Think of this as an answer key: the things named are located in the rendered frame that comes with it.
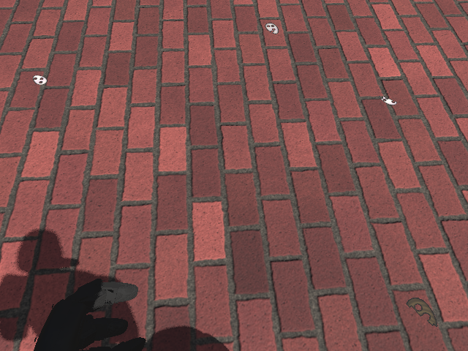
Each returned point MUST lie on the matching robot left hand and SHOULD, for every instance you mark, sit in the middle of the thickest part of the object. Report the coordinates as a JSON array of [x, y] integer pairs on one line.
[[68, 328]]

